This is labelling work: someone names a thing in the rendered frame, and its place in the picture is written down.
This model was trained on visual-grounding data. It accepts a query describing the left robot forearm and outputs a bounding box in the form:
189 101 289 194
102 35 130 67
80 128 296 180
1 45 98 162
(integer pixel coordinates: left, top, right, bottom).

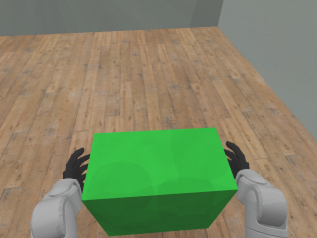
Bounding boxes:
30 178 82 238

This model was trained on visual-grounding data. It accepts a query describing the left robot hand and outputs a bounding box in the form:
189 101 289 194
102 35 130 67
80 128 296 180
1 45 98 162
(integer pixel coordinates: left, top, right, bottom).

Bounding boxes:
63 147 90 193

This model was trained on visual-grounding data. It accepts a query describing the carton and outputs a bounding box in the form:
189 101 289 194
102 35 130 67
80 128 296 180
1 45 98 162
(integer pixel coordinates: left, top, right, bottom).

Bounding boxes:
81 127 238 237

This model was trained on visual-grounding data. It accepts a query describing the right robot forearm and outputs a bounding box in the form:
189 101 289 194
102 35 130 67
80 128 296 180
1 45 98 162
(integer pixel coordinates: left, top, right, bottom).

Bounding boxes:
235 169 289 238

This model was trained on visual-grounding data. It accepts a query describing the right robot hand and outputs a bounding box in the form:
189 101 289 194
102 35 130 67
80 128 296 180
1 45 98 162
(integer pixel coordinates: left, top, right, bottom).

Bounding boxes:
224 141 250 179

